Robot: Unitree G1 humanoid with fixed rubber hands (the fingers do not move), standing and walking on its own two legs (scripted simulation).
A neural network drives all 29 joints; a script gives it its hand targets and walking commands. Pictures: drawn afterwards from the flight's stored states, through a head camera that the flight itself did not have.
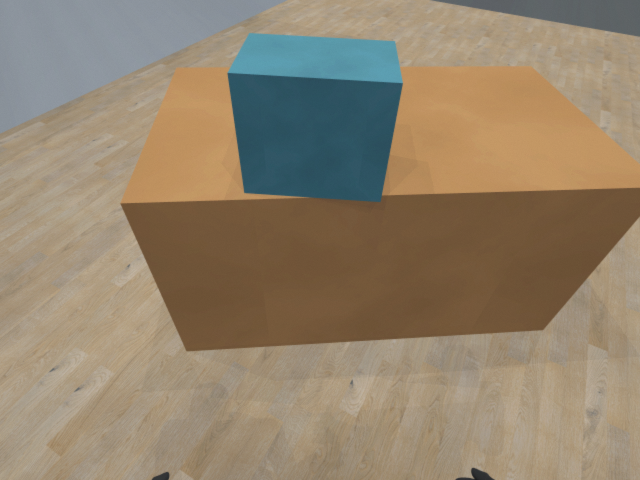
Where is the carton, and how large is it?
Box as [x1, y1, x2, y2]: [227, 33, 402, 201]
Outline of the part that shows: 249,33 227,73 244,192 380,201 402,85 394,41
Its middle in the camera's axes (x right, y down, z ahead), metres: -0.01 -0.26 +0.85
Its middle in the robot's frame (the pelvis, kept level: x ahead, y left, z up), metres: +0.83 +0.01 +0.04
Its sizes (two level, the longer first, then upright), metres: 0.309 0.201 0.273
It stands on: a pedestal, 0.67 m high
